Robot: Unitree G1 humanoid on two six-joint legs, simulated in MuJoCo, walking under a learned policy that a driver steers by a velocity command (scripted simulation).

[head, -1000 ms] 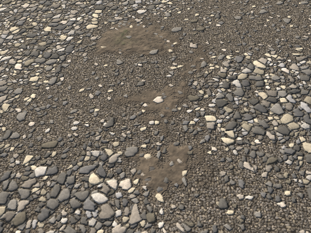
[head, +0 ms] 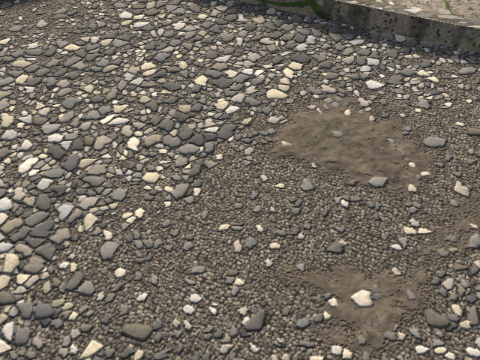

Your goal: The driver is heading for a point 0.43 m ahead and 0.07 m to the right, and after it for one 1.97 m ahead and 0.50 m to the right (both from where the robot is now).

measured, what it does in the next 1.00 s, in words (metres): walks ahead, turning right: left foot, then right foot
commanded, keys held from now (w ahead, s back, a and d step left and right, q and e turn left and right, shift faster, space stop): w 0.26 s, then w+e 0.14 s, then e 0.56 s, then no key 0.04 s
